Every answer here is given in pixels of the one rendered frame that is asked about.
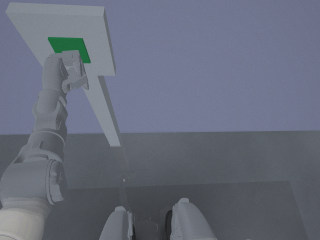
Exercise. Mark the button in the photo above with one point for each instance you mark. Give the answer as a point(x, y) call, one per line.
point(60, 44)

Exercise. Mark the robot right thigh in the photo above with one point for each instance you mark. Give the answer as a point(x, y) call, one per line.
point(191, 222)

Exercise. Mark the left robot forearm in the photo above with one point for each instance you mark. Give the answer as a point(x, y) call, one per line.
point(48, 137)

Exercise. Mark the robot left shin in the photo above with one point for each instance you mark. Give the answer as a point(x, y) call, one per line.
point(121, 208)

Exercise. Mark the left robot upper arm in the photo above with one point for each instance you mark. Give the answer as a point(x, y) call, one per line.
point(29, 192)

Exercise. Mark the panel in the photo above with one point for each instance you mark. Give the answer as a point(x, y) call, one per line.
point(37, 21)

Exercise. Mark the robot left hand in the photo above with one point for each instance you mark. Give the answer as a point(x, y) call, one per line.
point(54, 72)

